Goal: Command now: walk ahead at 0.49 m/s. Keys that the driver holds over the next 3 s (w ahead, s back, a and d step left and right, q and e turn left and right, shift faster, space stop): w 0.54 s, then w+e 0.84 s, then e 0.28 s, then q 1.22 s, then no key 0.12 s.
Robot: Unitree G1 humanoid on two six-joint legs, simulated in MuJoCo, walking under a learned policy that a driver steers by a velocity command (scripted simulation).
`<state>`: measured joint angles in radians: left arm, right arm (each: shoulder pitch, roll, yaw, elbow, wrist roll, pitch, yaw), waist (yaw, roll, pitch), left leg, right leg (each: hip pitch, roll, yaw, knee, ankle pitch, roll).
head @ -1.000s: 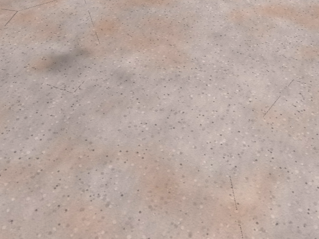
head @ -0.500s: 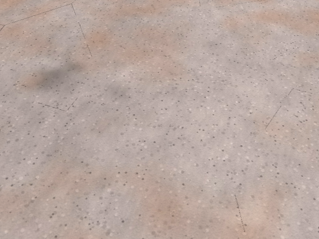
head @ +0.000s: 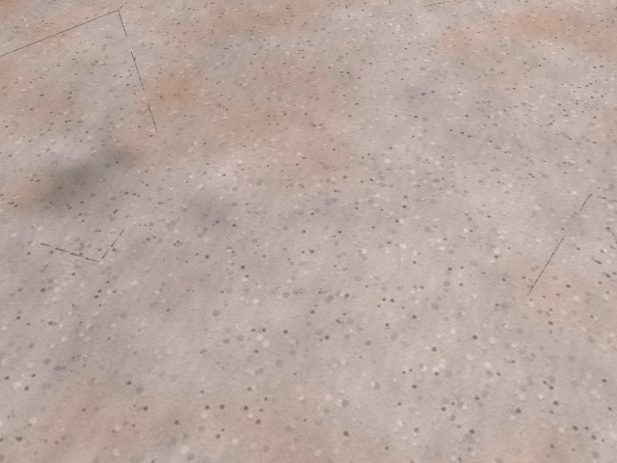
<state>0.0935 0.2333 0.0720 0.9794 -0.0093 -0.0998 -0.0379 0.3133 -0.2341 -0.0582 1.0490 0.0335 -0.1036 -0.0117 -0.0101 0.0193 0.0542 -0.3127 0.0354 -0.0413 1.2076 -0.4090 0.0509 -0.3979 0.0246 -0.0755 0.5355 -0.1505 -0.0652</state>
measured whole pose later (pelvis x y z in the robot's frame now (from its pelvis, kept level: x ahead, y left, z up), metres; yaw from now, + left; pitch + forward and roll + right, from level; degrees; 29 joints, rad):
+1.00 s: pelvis +0.57 +0.03 +0.00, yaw -11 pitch +2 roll +2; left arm 0.04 0.22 0.06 0.84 -0.02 -0.05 -0.06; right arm 0.32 -0.24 -0.07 0.99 0.00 -0.07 -0.03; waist -0.05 -0.02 0.02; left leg 0.12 0.01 0.26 0.28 -0.42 -0.02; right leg -0.60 -0.04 -0.06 0.62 -0.08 -0.10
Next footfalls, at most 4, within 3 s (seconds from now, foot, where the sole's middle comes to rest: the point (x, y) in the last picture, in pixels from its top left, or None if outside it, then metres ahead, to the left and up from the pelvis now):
0.46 left None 0.45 0.15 -0.76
1.04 right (369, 341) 0.74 -0.10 -0.76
1.50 left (331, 229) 1.08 -0.03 -0.76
1.86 right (419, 272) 0.93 -0.24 -0.76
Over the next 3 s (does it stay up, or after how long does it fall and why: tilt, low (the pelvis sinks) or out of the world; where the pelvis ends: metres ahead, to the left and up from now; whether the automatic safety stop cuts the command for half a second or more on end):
stays up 0.96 -0.10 0.01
